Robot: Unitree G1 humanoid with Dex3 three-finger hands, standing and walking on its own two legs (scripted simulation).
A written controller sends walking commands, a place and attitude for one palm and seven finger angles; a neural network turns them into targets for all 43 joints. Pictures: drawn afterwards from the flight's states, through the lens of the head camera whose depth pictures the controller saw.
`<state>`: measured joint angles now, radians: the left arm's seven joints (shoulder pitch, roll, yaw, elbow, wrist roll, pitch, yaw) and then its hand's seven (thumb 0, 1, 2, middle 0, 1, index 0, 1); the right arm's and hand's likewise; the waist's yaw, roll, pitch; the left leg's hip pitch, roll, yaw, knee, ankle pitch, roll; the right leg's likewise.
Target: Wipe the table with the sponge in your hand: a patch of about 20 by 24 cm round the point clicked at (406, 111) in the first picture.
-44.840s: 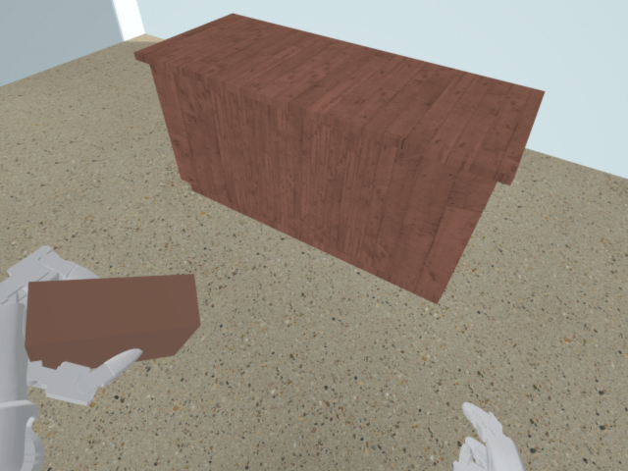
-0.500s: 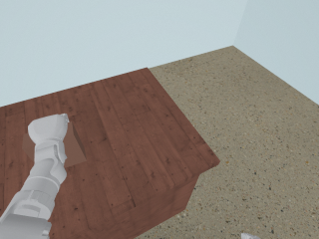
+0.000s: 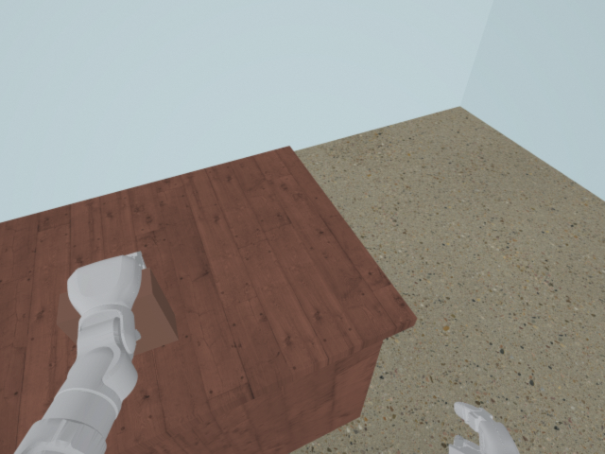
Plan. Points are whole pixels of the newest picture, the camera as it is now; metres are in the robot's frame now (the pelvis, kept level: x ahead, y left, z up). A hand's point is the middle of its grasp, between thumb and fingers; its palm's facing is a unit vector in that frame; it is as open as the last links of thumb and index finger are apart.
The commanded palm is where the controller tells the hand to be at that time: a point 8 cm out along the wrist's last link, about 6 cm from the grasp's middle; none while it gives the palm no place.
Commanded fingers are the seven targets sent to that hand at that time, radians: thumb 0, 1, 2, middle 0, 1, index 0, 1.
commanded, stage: wipe back along the first lane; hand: left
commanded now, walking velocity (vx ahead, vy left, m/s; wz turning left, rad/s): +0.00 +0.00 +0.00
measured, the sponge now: (129, 326) +0.30 +0.31 -0.03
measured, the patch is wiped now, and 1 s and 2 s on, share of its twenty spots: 1.00 1.00 1.00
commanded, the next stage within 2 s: lift the sponge slowly off the table in 1.80 s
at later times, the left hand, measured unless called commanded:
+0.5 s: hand (123, 329) +0.27 +0.28 +0.02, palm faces -0.03 -0.04 -1.00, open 9.6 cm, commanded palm +0.22 +0.26 +0.04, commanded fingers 0.00 0.10 1.30 -1.20 -1.60 -1.20 -1.60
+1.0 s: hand (129, 352) +0.24 +0.26 +0.01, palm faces -0.02 -0.06 -1.00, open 9.6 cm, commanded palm +0.19 +0.24 +0.04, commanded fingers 0.00 0.10 1.30 -1.20 -1.60 -1.20 -1.60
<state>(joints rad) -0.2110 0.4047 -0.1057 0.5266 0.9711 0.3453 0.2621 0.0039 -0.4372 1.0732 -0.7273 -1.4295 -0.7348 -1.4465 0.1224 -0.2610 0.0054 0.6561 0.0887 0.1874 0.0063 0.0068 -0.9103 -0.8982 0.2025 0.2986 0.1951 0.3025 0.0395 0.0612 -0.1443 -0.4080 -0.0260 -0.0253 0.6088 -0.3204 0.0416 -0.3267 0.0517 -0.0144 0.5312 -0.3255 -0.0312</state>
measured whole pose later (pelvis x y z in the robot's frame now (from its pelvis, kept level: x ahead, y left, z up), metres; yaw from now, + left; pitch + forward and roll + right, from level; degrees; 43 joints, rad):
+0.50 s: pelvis +0.00 +0.00 +0.00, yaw -1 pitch +5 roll -1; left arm -0.03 0.37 -0.13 0.33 0.97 0.39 0.27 0.03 -0.43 1.07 -0.72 -1.45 -0.73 -1.46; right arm 0.11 -0.26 0.00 0.66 0.09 0.17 0.00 0.01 -0.91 -0.90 0.20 0.30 0.19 0.30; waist 0.05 0.07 -0.13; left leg -0.36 -0.03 -0.01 0.58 -0.31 0.04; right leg -0.29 0.05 0.00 0.52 -0.32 -0.03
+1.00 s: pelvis +0.00 +0.00 +0.00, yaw -1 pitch +3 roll -1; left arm 0.11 0.34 -0.21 0.15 0.99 0.47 0.27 0.04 -0.44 1.07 -0.71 -1.45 -0.74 -1.45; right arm 0.05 -0.24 0.02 0.63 0.09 0.17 0.03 0.01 -0.91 -0.90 0.20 0.30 0.19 0.30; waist 0.08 0.08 -0.13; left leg -0.32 -0.03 0.00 0.59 -0.32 0.05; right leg -0.26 0.04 0.01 0.54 -0.34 -0.03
